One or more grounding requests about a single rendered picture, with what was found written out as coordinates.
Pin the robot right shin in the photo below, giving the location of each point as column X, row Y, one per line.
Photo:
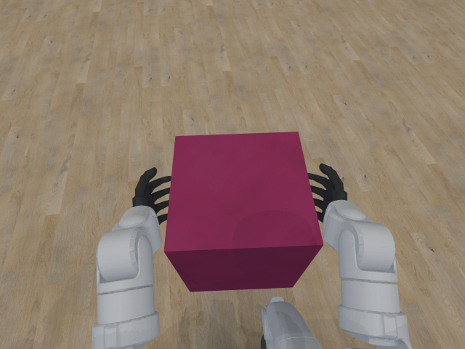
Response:
column 274, row 299

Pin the robot right forearm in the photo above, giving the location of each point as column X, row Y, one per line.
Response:
column 370, row 306

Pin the right robot hand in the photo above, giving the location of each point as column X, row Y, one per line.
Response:
column 334, row 189

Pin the left robot hand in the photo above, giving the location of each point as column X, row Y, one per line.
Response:
column 145, row 197

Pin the robot right thigh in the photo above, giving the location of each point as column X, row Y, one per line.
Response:
column 285, row 326

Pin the carton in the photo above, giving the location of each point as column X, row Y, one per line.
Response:
column 241, row 212

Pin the robot left forearm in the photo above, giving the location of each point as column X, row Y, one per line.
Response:
column 126, row 316

